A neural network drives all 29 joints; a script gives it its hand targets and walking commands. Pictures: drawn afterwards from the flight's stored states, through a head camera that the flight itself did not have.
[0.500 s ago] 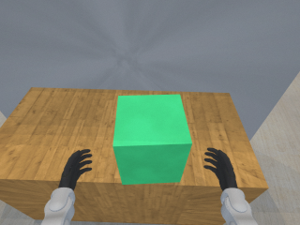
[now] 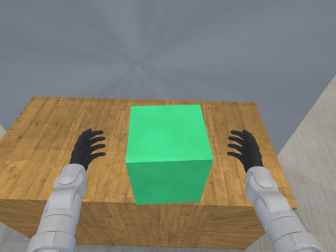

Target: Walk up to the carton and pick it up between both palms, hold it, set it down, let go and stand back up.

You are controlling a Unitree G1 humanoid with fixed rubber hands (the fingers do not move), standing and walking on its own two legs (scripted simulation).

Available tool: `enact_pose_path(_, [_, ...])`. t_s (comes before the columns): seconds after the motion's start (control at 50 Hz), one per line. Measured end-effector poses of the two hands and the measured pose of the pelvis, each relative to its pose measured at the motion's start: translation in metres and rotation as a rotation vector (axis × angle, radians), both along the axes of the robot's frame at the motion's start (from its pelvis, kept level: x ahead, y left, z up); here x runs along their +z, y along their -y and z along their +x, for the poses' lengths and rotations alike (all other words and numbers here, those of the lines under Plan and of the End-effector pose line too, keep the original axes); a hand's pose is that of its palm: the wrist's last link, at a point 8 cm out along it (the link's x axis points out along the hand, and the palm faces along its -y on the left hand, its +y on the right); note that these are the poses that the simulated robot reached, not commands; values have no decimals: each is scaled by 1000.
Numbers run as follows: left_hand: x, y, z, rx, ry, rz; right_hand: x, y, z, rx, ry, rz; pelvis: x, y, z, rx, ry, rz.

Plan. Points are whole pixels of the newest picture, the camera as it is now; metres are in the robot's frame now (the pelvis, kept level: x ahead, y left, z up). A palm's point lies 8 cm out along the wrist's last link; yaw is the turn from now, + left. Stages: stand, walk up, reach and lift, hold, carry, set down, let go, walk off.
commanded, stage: reach and lift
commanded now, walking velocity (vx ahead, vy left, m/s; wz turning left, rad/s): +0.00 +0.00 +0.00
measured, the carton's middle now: (167, 156) +0.42 +0.06 -0.06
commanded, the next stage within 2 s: none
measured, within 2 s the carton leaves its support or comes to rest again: neither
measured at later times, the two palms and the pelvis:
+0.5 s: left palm (80, 127) +0.38 +0.27 +0.10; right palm (250, 126) +0.41 -0.15 +0.10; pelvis +0.00 +0.00 +0.00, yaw +0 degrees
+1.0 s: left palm (90, 144) +0.38 +0.26 +0.03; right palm (236, 140) +0.42 -0.13 +0.04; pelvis +0.01 +0.00 -0.01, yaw +1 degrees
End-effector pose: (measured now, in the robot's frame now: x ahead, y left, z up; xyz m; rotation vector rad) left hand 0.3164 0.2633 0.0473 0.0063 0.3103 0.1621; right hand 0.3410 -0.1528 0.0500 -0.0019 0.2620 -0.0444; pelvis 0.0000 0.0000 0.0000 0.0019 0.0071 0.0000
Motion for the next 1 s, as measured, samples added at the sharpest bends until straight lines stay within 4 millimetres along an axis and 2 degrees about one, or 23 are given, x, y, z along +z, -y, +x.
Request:
enact_pose_path(0.14, [7,1,17,16,-15,-8,9,0,17,-6,-13,13,-1,-1,-4,-3,-50,-4])
enact_pose_path(0.3, [39,1,45,9,27,3,41,-4,48,10,40,10,0,-3,0,-7,-81,-7])
enact_pose_path(0.38, [51,-3,55,16,28,4,50,-4,59,10,29,-2,0,-3,2,-5,-73,-7])
enact_pose_path(0.54, [52,-9,67,35,-6,-6,55,-6,76,3,-21,-6,-1,-1,3,5,-94,-9])
enact_pose_path(0.74, [59,-7,88,38,-6,12,73,-12,102,3,4,1,-3,0,5,8,-149,-14])
enact_pose_path(0.8, [57,-6,92,34,1,17,68,-13,105,2,-10,-6,-3,0,7,11,-150,-14])
enact_pose_path(0.86, [44,-4,89,24,-8,24,51,-15,101,7,-40,-27,-3,0,8,13,-146,-13])
enact_pose_path(1.0, [-15,-1,62,28,-55,24,-9,-23,76,26,-90,-35,-5,2,7,20,-191,-18])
